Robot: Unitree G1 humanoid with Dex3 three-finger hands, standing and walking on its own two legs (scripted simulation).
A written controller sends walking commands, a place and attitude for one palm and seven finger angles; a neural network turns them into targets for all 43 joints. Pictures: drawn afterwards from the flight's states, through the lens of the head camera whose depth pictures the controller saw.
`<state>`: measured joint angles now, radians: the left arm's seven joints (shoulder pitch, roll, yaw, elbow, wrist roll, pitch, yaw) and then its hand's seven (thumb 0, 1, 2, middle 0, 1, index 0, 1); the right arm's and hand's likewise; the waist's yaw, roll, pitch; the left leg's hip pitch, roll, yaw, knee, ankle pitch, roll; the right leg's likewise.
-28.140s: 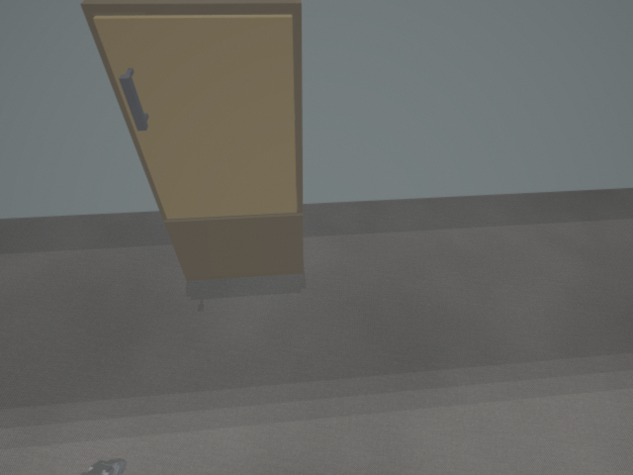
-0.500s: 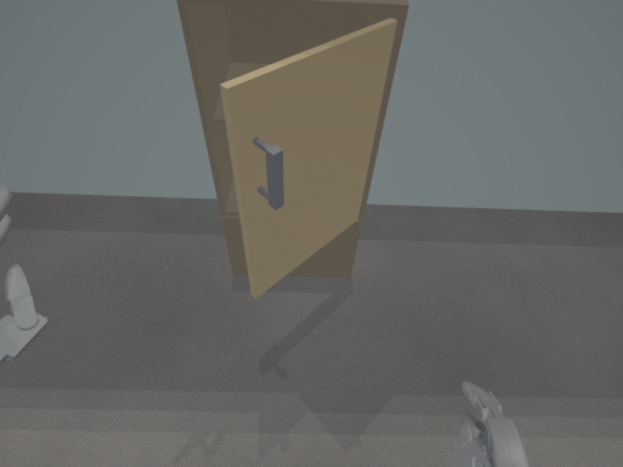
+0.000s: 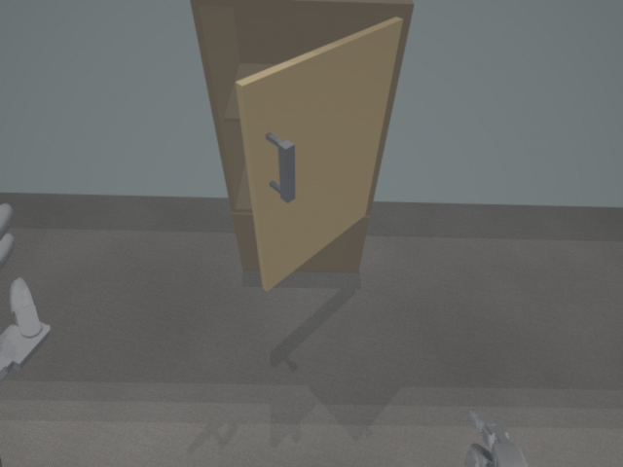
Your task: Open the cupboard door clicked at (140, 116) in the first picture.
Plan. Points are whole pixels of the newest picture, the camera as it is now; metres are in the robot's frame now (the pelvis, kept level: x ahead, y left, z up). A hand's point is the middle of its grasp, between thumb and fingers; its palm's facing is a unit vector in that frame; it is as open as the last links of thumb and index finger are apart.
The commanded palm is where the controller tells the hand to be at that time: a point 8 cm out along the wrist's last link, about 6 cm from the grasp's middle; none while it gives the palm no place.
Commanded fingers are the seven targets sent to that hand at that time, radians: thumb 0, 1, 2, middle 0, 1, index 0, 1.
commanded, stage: stop stepping back and stand still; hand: left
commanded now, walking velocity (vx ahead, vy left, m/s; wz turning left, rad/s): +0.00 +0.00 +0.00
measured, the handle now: (280, 168) +0.62 +0.10 +0.01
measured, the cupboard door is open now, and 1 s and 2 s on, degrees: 45 45 45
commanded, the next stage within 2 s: let the arm hang, fingers relaxed in 0.20 s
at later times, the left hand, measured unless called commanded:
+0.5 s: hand out of the picture +0.14 +0.23 -0.11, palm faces +0.00 -0.93 -0.36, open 7.4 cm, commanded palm none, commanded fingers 0.00 0.90 0.90 -0.20 -0.30 -0.20 -0.30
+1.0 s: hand out of the picture -0.02 +0.18 -0.17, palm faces +0.06 -0.97 -0.25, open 7.3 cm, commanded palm none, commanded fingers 0.00 0.90 0.90 -0.20 -0.30 -0.20 -0.30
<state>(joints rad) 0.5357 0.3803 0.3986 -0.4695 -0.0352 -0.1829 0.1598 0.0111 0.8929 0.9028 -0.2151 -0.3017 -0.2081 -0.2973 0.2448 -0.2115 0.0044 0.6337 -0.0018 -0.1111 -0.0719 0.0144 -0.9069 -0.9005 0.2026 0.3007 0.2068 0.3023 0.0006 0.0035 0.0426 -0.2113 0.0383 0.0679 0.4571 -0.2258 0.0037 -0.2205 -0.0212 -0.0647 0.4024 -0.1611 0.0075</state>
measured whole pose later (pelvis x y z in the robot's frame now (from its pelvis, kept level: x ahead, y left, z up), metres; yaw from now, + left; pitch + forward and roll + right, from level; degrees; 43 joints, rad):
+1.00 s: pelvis +0.00 -0.01 +0.00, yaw +2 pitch -2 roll +0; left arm 0.30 0.18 0.02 1.12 0.01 0.02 0.02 0.00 0.92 0.90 -0.20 -0.30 -0.20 -0.29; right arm 0.31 -0.14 0.00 1.10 -0.03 0.02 -0.02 0.01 -0.91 -0.90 0.20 0.30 0.20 0.30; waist -0.01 0.03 0.05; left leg -0.21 0.02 0.05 0.45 -0.22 0.00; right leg -0.24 -0.04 -0.09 0.46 -0.20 -0.01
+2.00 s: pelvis +0.02 -0.01 +0.00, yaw +1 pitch -1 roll +0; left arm 0.26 0.13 0.02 1.15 0.01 0.00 0.03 0.00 0.92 0.90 -0.20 -0.30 -0.20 -0.29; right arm 0.27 -0.13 0.00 1.14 -0.02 0.00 -0.04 0.00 -0.91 -0.90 0.20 0.30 0.20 0.30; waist -0.01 0.01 0.05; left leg -0.15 0.03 0.05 0.40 -0.23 -0.01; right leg -0.18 -0.03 -0.08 0.42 -0.21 -0.01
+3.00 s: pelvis +0.04 -0.06 +0.00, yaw -23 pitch +2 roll +2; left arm 0.28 0.17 0.08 0.94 0.02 0.02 0.01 0.00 0.91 0.90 -0.21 -0.30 -0.20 -0.30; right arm 0.02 -0.22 -0.06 0.90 -0.01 0.06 -0.04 0.01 -0.91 -0.90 0.20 0.30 0.20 0.30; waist 0.06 0.00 0.09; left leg -0.50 0.02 -0.07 1.02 -0.36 -0.07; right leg -0.24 0.14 0.18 0.43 -0.20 -0.10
